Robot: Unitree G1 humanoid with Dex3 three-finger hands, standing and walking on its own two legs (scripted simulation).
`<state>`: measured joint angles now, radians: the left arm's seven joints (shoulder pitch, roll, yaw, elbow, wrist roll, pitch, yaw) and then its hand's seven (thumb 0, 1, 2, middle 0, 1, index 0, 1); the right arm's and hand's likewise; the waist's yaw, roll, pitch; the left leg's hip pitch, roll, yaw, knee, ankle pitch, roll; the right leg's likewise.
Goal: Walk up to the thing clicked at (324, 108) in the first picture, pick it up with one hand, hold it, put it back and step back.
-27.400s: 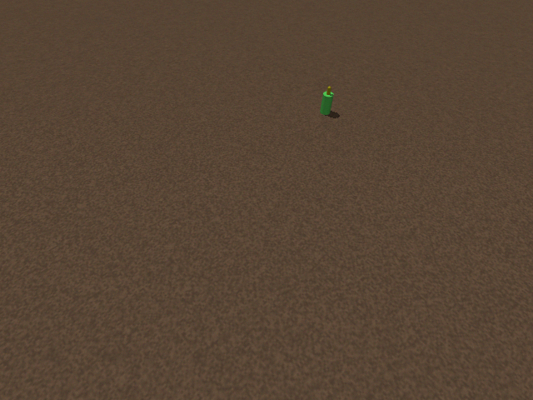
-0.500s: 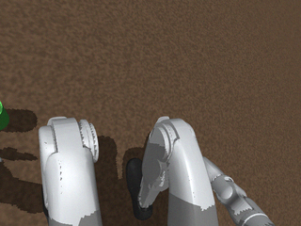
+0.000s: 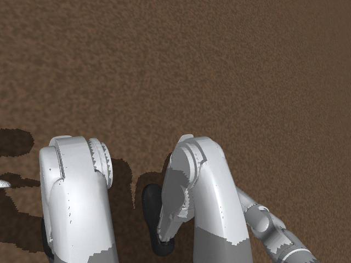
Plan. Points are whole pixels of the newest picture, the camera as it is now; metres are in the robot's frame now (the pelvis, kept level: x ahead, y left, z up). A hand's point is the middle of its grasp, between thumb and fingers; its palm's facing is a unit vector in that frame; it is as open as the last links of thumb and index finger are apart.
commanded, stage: rest palm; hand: left
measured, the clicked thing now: out of the picture +0.35 +0.33 -0.18
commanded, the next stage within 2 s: close in 0.10 s
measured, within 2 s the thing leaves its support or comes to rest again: leaves its support in 1.22 s
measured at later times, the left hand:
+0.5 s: hand out of the picture +0.34 +0.32 -0.17, palm faces +0.46 -0.89 +0.03, open 15.1 cm
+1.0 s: hand out of the picture +0.35 +0.32 -0.16, palm faces +0.48 -0.88 +0.01, open 8.5 cm
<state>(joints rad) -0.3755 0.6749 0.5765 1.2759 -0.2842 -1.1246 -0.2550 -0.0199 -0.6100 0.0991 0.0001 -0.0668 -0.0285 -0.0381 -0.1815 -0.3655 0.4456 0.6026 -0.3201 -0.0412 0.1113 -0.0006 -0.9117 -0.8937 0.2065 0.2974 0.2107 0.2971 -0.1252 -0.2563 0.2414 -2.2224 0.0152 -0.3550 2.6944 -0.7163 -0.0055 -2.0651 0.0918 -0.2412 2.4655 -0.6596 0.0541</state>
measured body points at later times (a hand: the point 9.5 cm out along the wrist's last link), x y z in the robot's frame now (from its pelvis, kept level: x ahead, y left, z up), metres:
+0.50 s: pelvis -0.01 +0.00 +0.00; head +0.18 +0.20 +0.35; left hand +0.31 +0.37 -0.17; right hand +0.21 -0.22 -0.03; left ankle +0.08 +0.12 -0.24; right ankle +0.13 -0.12 -0.24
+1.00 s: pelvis -0.01 +0.00 +0.00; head +0.19 +0.19 +0.35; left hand +0.32 +0.37 -0.16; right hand +0.20 -0.23 -0.03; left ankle +0.08 +0.12 -0.24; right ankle +0.13 -0.12 -0.24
